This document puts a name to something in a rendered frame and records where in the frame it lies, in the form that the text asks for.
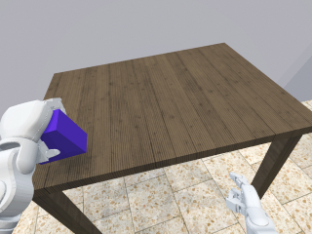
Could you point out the left robot forearm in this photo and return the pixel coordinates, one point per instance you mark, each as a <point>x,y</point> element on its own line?
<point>18,157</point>

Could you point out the left robot hand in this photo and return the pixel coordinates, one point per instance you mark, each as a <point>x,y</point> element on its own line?
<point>30,120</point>

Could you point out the right robot forearm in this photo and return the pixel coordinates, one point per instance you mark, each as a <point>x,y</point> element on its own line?
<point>258,221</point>

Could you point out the right robot hand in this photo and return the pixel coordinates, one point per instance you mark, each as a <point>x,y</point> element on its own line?
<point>238,201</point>

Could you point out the table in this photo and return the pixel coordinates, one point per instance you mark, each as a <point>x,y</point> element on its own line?
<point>149,113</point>

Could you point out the sponge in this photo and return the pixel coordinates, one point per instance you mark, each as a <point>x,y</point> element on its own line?
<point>64,135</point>

